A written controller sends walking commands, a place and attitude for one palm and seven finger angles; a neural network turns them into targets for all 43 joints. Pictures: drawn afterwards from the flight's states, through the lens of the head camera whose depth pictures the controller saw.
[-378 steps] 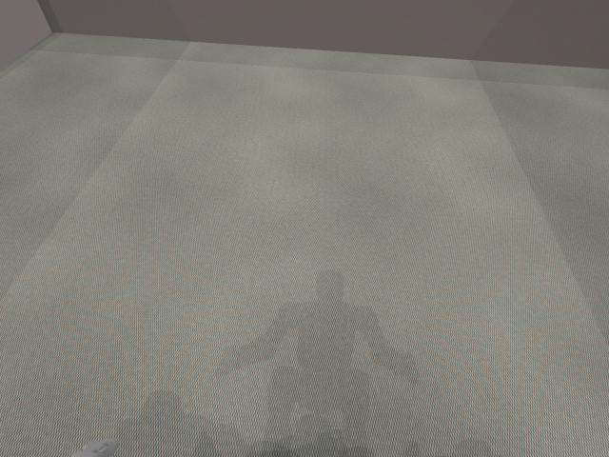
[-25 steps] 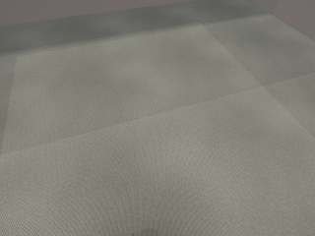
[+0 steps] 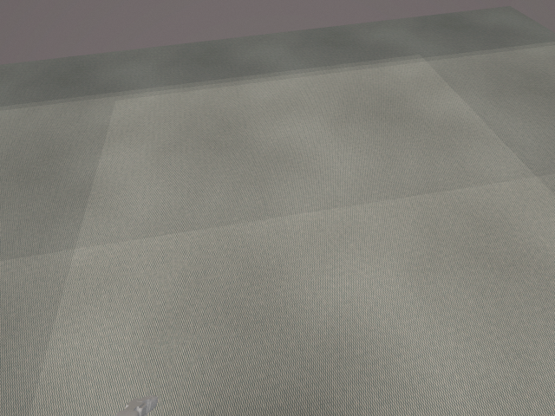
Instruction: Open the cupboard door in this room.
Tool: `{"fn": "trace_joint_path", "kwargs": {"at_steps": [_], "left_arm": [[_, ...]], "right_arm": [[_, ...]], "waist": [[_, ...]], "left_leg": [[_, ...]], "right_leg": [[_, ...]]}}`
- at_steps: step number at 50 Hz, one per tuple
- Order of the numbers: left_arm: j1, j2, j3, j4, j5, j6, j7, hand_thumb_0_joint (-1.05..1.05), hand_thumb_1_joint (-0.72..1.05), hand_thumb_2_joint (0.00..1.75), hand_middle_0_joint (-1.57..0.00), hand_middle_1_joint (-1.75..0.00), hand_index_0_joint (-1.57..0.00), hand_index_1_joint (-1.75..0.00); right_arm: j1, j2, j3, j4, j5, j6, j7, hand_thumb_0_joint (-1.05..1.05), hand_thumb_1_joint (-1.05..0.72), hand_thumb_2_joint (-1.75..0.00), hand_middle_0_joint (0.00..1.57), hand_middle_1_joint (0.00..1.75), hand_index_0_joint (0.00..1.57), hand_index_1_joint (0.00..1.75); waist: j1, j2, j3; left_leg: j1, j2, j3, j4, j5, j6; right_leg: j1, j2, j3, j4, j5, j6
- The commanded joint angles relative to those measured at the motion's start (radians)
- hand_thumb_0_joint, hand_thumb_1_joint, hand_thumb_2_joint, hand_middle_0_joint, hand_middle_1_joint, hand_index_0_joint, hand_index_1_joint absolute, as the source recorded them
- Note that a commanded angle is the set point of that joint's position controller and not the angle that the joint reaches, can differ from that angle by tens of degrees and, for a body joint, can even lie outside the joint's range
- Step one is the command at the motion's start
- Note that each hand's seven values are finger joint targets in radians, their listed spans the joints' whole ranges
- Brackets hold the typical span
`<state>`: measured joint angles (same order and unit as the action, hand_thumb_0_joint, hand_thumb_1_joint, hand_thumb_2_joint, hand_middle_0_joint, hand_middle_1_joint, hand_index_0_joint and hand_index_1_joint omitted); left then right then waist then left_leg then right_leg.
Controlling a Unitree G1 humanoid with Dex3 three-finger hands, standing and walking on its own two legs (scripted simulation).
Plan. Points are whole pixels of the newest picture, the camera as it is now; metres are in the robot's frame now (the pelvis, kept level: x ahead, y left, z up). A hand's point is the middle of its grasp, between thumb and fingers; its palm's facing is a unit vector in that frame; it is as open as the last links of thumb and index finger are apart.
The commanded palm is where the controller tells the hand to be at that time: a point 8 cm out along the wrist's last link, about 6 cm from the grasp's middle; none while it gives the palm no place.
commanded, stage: turn or walk to find it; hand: left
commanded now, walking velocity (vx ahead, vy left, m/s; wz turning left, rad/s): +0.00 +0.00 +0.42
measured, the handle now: out of the picture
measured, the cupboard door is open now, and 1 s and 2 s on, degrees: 0 0 0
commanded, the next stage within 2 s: none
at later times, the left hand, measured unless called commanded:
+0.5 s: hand out of the picture -0.04 +0.26 -0.18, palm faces +0.27 -0.93 -0.24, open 7.3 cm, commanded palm none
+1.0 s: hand out of the picture -0.04 +0.20 -0.14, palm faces +0.43 -0.86 -0.26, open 7.3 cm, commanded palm none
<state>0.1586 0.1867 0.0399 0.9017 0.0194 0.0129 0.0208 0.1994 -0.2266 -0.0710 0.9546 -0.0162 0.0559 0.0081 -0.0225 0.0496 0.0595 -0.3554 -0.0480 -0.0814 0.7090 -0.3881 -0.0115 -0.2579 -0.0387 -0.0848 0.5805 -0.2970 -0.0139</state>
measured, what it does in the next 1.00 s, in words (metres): steps on the spot, turning left: left foot, then right foot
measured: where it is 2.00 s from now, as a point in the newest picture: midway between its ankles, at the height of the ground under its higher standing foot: outside the picture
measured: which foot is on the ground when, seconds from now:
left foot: up 0.00-0.34, down 0.36-0.82, up 0.84-1.00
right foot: down 0.00-0.36, up 0.38-0.80, down 0.82-1.00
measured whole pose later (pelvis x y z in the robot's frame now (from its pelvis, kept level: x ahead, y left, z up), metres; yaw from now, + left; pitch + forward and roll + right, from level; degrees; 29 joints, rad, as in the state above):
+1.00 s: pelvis -0.04 +0.00 +0.01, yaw +26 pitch -1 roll +1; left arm 0.20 0.16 0.03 0.92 0.02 0.01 0.03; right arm 0.23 -0.25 -0.09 0.98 -0.02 0.08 0.02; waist -0.03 0.04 0.07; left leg -0.49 0.00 -0.03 1.14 -0.39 -0.05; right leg -0.20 -0.07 -0.15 0.52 -0.30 -0.02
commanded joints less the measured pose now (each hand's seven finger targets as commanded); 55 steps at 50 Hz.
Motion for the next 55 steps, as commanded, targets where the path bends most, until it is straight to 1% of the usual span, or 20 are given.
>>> {"fn": "trace_joint_path", "kwargs": {"at_steps": [1, 4, 12, 16, 17, 18, 19, 21, 23, 25, 32, 38, 39, 40, 41, 42, 43, 44, 46, 55], "left_arm": [[0.023, 0.204, 0.049, -0.064, 0.0, -0.019, 0.014, 0.0, 0.9, 0.9, -0.2, -0.3, -0.2, -0.3], [-0.008, 0.168, 0.036, -0.074, 0.004, -0.024, 0.015, 0.0, 0.9, 0.9, -0.2, -0.3, -0.2, -0.3], [0.112, 0.229, 0.055, -0.007, 0.015, -0.016, 0.011, 0.0, 0.9, 0.9, -0.2, -0.3, -0.2, -0.3], [0.092, 0.236, 0.061, 0.004, 0.004, -0.005, 0.007, 0.0, 0.9, 0.9, -0.2, -0.3, -0.2, -0.3], [0.09, 0.21, 0.058, 0.003, -0.005, 0.002, 0.006, 0.0, 0.9, 0.9, -0.2, -0.3, -0.2, -0.3], [0.111, 0.143, 0.048, -0.032, -0.012, 0.01, 0.0, 0.0, 0.9, 0.9, -0.2, -0.3, -0.2, -0.3], [0.05, 0.119, 0.031, -0.061, -0.002, 0.015, 0.0, 0.0, 0.9, 0.9, -0.2, -0.3, -0.2, -0.3], [-0.024, 0.132, 0.04, -0.043, -0.004, 0.029, 0.003, 0.0, 0.9, 0.9, -0.2, -0.3, -0.2, -0.3], [0.018, 0.132, 0.042, -0.008, -0.002, 0.024, -0.01, 0.0, 0.9, 0.9, -0.2, -0.3, -0.2, -0.3], [0.039, 0.131, 0.04, 0.007, -0.002, 0.023, -0.011, 0.0, 0.9, 0.9, -0.2, -0.3, -0.2, -0.3], [-0.017, 0.116, 0.032, -0.033, -0.007, 0.02, -0.004, 0.0, 0.9, 0.9, -0.2, -0.3, -0.2, -0.3], [0.093, 0.112, 0.031, -0.022, -0.013, 0.001, 0.003, 0.0, 0.9, 0.9, -0.2, -0.3, -0.2, -0.3], [0.128, 0.133, 0.034, -0.016, -0.01, -0.008, 0.006, 0.0, 0.9, 0.9, -0.2, -0.3, -0.2, -0.3], [0.144, 0.204, 0.048, -0.015, 0.003, -0.02, 0.014, 0.0, 0.9, 0.9, -0.2, -0.3, -0.2, -0.3], [0.141, 0.27, 0.06, -0.029, 0.011, -0.02, 0.015, 0.0, 0.9, 0.9, -0.2, -0.3, -0.2, -0.3], [0.124, 0.252, 0.067, -0.039, -0.001, -0.021, 0.02, 0.0, 0.9, 0.9, -0.2, -0.3, -0.2, -0.3], [0.068, 0.229, 0.061, -0.048, -0.001, -0.018, 0.02, 0.0, 0.9, 0.9, -0.2, -0.3, -0.2, -0.3], [0.022, 0.196, 0.049, -0.057, -0.001, -0.019, 0.017, 0.0, 0.9, 0.9, -0.2, -0.3, -0.2, -0.3], [-0.01, 0.163, 0.037, -0.064, 0.001, -0.025, 0.013, 0.0, 0.9, 0.9, -0.2, -0.3, -0.2, -0.3], [0.128, 0.225, 0.056, 0.004, 0.012, -0.019, 0.011, 0.0, 0.9, 0.9, -0.2, -0.3, -0.2, -0.3]], "right_arm": [[-0.026, -0.106, -0.04, -0.07, -0.007, 0.0, 0.006, 0.0, -0.9, -0.9, 0.2, 0.3, 0.2, 0.3], [0.028, -0.087, -0.031, -0.041, -0.007, 0.004, 0.015, 0.0, -0.9, -0.9, 0.2, 0.3, 0.2, 0.3], [-0.074, -0.058, -0.008, -0.06, 0.006, -0.01, 0.011, 0.0, -0.9, -0.9, 0.2, 0.3, 0.2, 0.3], [0.022, -0.067, -0.002, -0.035, 0.007, -0.03, 0.004, 0.0, -0.9, -0.9, 0.2, 0.3, 0.2, 0.3], [0.058, -0.103, -0.01, -0.029, 0.006, -0.04, 0.006, 0.0, -0.9, -0.9, 0.2, 0.3, 0.2, 0.3], [0.083, -0.21, -0.034, -0.035, -0.004, -0.049, 0.002, 0.0, -0.9, -0.9, 0.2, 0.3, 0.2, 0.3], [0.128, -0.262, -0.044, -0.027, -0.003, -0.039, -0.004, 0.0, -0.9, -0.9, 0.2, 0.3, 0.2, 0.3], [0.084, -0.207, -0.032, -0.018, -0.006, -0.041, -0.026, 0.0, -0.9, -0.9, 0.2, 0.3, 0.2, 0.3], [-0.005, -0.166, -0.013, -0.044, -0.006, -0.048, -0.028, 0.0, -0.9, -0.9, 0.2, 0.3, 0.2, 0.3], [-0.001, -0.161, -0.012, -0.046, -0.002, -0.054, -0.028, 0.0, -0.9, -0.9, 0.2, 0.3, 0.2, 0.3], [0.048, -0.166, -0.025, -0.039, -0.007, -0.044, -0.024, 0.0, -0.9, -0.9, 0.2, 0.3, 0.2, 0.3], [-0.006, -0.164, -0.035, -0.065, -0.006, -0.033, -0.016, 0.0, -0.9, -0.9, 0.2, 0.3, 0.2, 0.3], [-0.01, -0.145, -0.034, -0.068, 0.0, -0.033, -0.013, 0.0, -0.9, -0.9, 0.2, 0.3, 0.2, 0.3], [0.011, -0.089, -0.026, -0.078, 0.01, -0.035, -0.007, 0.0, -0.9, -0.9, 0.2, 0.3, 0.2, 0.3], [-0.011, -0.055, -0.019, -0.11, 0.006, -0.034, -0.004, 0.0, -0.9, -0.9, 0.2, 0.3, 0.2, 0.3], [-0.02, -0.104, -0.033, -0.101, -0.006, -0.015, -0.008, 0.0, -0.9, -0.9, 0.2, 0.3, 0.2, 0.3], [-0.034, -0.103, -0.038, -0.085, -0.006, -0.006, -0.004, 0.0, -0.9, -0.9, 0.2, 0.3, 0.2, 0.3], [-0.017, -0.096, -0.038, -0.064, -0.007, -0.002, 0.002, 0.0, -0.9, -0.9, 0.2, 0.3, 0.2, 0.3], [0.028, -0.082, -0.033, -0.038, -0.008, 0.001, 0.01, 0.0, -0.9, -0.9, 0.2, 0.3, 0.2, 0.3], [-0.082, -0.05, -0.003, -0.056, 0.005, -0.014, 0.008, 0.0, -0.9, -0.9, 0.2, 0.3, 0.2, 0.3]], "waist": [[0.021, -0.2, 0.007], [0.0, -0.204, -0.008], [0.074, -0.244, -0.051], [0.023, -0.211, -0.119], [0.001, -0.095, -0.139], [-0.009, 0.203, -0.144], [-0.041, 0.245, -0.128], [-0.034, 0.234, -0.075], [0.013, 0.111, -0.05], [0.014, 0.085, -0.067], [-0.02, 0.081, -0.071], [0.033, 0.085, -0.108], [0.053, 0.034, -0.127], [0.057, -0.159, -0.137], [0.069, -0.346, -0.091], [0.071, -0.322, -0.09], [0.046, -0.25, -0.027], [0.02, -0.182, 0.008], [-0.002, -0.183, -0.001], [0.073, -0.237, -0.062]], "left_leg": [[-0.204, 0.05, -0.01, 0.483, -0.061, -0.013], [-0.172, 0.072, 0.043, 0.492, 0.021, -0.04], [-0.076, 0.081, 0.136, 0.123, -0.092, -0.047], [0.116, 0.065, 0.178, -0.192, 0.098, -0.03], [0.246, 0.112, 0.118, -0.327, 0.226, -0.013], [0.364, 0.355, -0.206, -0.376, 0.495, 0.085], [0.312, 0.466, -0.274, -0.388, 0.645, 0.182], [0.215, 0.381, -0.224, -0.398, 0.53, 0.173], [0.189, 0.307, -0.134, -0.398, 0.483, 0.152], [0.217, 0.281, -0.104, -0.397, 0.527, 0.151], [0.246, 0.291, -0.193, -0.384, 0.51, 0.187], [0.111, 0.23, -0.218, -0.293, 0.483, 0.145], [0.048, 0.185, -0.193, -0.234, 0.408, 0.102], [-0.124, 0.087, -0.09, -0.081, 0.187, 0.037], [-0.237, -0.024, 0.035, 0.127, -0.158, -0.014], [-0.213, 0.022, -0.015, 0.301, -0.18, -0.012], [-0.21, 0.036, -0.018, 0.418, -0.133, -0.011], [-0.217, 0.052, -0.009, 0.48, -0.066, -0.017], [-0.204, 0.067, 0.028, 0.514, 0.012, -0.037], [-0.09, 0.079, 0.139, 0.114, -0.074, -0.051]], "right_leg": [[0.004, -0.336, 0.269, -0.338, 0.056, -0.117], [0.017, -0.274, 0.117, -0.299, 0.159, -0.09], [0.141, -0.327, 0.069, -0.217, 0.366, -0.126], [0.115, -0.299, -0.014, -0.072, 0.393, -0.056], [0.019, -0.263, -0.054, 0.056, 0.296, -0.005], [-0.236, -0.129, -0.106, 0.255, -0.085, 0.074], [-0.285, -0.084, -0.042, 0.403, -0.351, 0.083], [-0.302, -0.084, 0.061, 0.534, -0.248, 0.078], [-0.287, -0.082, 0.059, 0.556, -0.13, 0.085], [-0.273, -0.075, 0.057, 0.534, -0.097, 0.094], [-0.228, -0.042, 0.061, 0.336, -0.158, 0.097], [0.039, 0.003, 0.028, -0.057, -0.001, 0.078], [0.147, -0.024, 0.046, -0.197, 0.098, 0.072], [0.284, -0.208, 0.223, -0.28, 0.099, 0.019], [0.24, -0.417, 0.404, -0.314, 0.193, -0.095], [0.132, -0.445, 0.399, -0.332, 0.179, -0.144], [0.052, -0.395, 0.35, -0.335, 0.132, -0.146], [0.026, -0.337, 0.253, -0.316, 0.142, -0.122], [0.035, -0.279, 0.128, -0.284, 0.214, -0.095], [0.185, -0.316, 0.045, -0.176, 0.52, -0.124]]}}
